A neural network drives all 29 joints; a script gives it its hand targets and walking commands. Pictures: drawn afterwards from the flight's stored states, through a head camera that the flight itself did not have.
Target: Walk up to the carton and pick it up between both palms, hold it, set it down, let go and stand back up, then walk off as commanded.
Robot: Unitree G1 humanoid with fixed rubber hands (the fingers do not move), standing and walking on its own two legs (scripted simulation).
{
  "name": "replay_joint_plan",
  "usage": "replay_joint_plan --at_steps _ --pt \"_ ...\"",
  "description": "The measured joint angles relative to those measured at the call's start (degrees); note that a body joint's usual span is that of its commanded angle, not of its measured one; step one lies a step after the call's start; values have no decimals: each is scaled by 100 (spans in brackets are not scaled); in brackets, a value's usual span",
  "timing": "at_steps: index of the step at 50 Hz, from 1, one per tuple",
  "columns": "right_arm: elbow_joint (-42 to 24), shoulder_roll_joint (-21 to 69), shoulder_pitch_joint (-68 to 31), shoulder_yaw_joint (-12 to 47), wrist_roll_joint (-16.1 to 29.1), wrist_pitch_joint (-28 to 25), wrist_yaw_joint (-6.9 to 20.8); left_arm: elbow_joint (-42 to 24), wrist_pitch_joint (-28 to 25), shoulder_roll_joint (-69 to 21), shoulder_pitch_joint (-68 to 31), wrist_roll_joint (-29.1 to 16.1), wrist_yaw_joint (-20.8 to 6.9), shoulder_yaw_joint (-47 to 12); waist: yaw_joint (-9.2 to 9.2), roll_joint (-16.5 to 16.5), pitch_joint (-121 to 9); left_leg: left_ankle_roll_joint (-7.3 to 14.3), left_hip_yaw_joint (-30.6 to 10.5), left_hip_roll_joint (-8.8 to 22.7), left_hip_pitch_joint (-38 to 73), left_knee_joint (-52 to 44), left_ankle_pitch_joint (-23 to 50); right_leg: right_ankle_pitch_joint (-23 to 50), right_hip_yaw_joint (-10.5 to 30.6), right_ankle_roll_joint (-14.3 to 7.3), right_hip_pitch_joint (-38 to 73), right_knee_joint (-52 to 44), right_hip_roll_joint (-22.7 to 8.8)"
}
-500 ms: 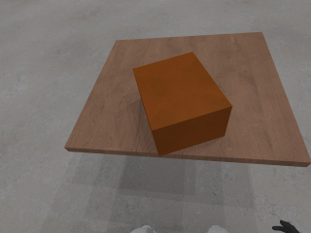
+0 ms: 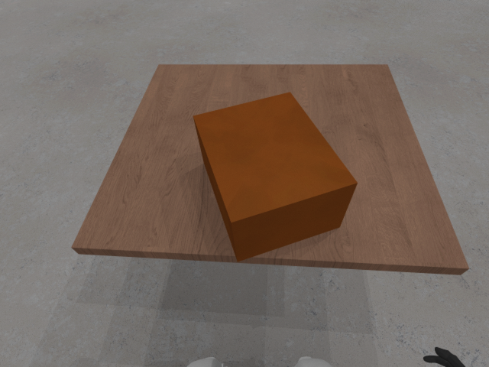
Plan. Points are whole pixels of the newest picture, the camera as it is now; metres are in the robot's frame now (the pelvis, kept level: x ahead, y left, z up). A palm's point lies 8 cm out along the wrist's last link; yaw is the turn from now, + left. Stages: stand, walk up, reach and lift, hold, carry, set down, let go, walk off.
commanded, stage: walk up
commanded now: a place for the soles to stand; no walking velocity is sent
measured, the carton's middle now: (265, 171) +0.51 -0.02 -0.03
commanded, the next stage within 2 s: none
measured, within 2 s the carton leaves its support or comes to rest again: neither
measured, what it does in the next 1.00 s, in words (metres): stands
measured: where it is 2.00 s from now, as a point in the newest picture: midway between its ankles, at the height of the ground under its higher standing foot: outside the picture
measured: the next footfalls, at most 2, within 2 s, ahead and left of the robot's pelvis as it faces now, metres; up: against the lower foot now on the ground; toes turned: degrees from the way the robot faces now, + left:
right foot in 1.06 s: +0.11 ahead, -0.11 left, +0.00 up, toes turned -3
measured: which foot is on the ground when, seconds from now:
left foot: down 0.00-1.00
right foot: down 0.00-0.82, up 0.84-1.00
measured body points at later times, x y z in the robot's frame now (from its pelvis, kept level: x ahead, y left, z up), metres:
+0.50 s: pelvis -0.02 +0.03 +0.00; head +0.01 +0.02 +0.45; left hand +0.09 +0.35 -0.09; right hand +0.07 -0.29 -0.11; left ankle +0.01 +0.15 -0.70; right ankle +0.02 -0.10 -0.70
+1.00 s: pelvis +0.00 +0.03 +0.00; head +0.03 +0.04 +0.45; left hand +0.12 +0.34 -0.10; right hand +0.08 -0.30 -0.09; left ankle +0.01 +0.15 -0.70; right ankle +0.05 -0.10 -0.68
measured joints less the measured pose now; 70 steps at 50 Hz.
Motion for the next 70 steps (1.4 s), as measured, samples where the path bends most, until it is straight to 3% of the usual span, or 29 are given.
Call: replay_joint_plan --at_steps 5,8,10,13,16,19,22,25,30,32,34,36,39,43,48,51,53,56,60,65,70 --pt "-1 -1 -19 -12 0 0 -13 -1 -7 0 -52 0 0 0 -3 179 -5 0 -6 -10 23 -108 -87 74 238 104 -121 0 -69" --pt "7 -1 -17 -11 0 1 -17 -2 -7 -1 -161 0 -5 0 -1 285 17 -2 -3 -10 161 -644 653 108 303 207 -237 57 -65" --pt "33 0 -13 60 0 1 -17 0 -4 -1 -232 0 -5 0 -2 255 24 -28 50 -20 186 -628 816 107 334 105 -263 152 -61" --pt "47 -1 10 82 0 -4 -18 0 -4 0 -299 0 -8 0 0 163 -56 -29 58 -11 189 -628 722 -737 253 -52 -280 412 -27" --pt "47 0 9 83 0 -12 -18 -1 -3 2 -295 0 -33 -1 2 -10 -71 -32 63 -12 184 -607 716 -141 139 -188 -69 122 -32" --pt "48 0 -2 76 0 -12 -18 5 -4 0 -296 0 -41 0 0 -105 -70 -32 52 1 172 -512 523 58 140 30 -52 91 -23" --pt "48 -3 -4 19 1 -12 -19 5 -4 0 -296 0 -41 0 -1 -145 -78 -32 45 -3 168 -425 57 -5 191 41 -90 91 -49" --pt "61 -3 -3 -24 0 -13 -18 4 -4 0 -317 0 -41 0 -1 -80 -57 -32 44 -5 171 -567 751 27 211 128 -113 101 -52" --pt "77 -2 -2 21 0 -26 -18 5 -4 0 -319 0 -43 0 0 -39 -94 -33 55 2 180 -566 703 -799 120 -91 -147 335 -42" --pt "76 -2 -2 26 0 -26 -18 12 -3 2 -318 0 -56 -1 1 -59 -95 -33 58 0 179 -564 697 -365 42 -175 -59 179 -46" --pt "77 -2 -3 32 0 -26 -18 21 -4 0 -314 0 -59 0 0 -65 -93 -33 54 6 180 -549 696 163 42 -65 -22 46 -48" --pt "78 -2 -4 40 0 -26 -18 22 -4 0 -300 0 -92 -1 0 -76 -103 -33 55 -2 166 -447 360 38 64 50 -9 44 -49" --pt "76 -3 -3 31 0 -52 -19 21 -4 0 -297 0 -160 -1 -1 -129 -107 -33 53 -40 160 -389 -166 -76 132 -70 -23 45 -74" --pt "107 -4 68 29 0 -249 -24 25 24 -3 -314 0 -195 0 -5 -124 -124 -33 52 -33 210 -592 836 -249 210 -90 -169 435 7" --pt "126 -3 195 34 0 -295 -62 21 46 0 -342 0 -223 -1 -1 -277 -127 -39 56 -29 404 -729 611 -675 206 -145 -538 891 -9" --pt "126 -2 196 34 0 -347 -65 19 46 2 -339 0 -267 -1 2 -378 -131 -39 61 -31 467 -738 581 -348 94 -175 -571 651 -185" --pt "126 0 195 38 0 -351 -65 17 46 4 -337 0 -269 -1 4 -432 -137 -49 64 -33 477 -707 547 296 47 -223 -397 22 -256" --pt "128 -1 118 69 0 -351 -72 21 39 -7 -341 0 -269 0 1 -295 -94 -52 31 131 374 -369 420 460 -5 -1 -345 -43 -107" --pt "127 -5 119 87 0 -319 -95 20 30 -8 -348 0 -269 0 -2 -231 -97 -52 26 47 286 -265 -208 394 39 -48 -344 -43 -121" --pt "212 -4 121 119 0 -317 -95 21 34 -7 -400 0 -269 0 -1 -47 -123 -53 24 56 325 -688 626 418 52 35 -379 -39 -92" --pt "269 -4 119 170 0 -319 -95 21 40 -8 -400 0 -294 -1 -1 -21 -240 -52 23 85 332 -689 581 386 40 9 -378 -44 -69"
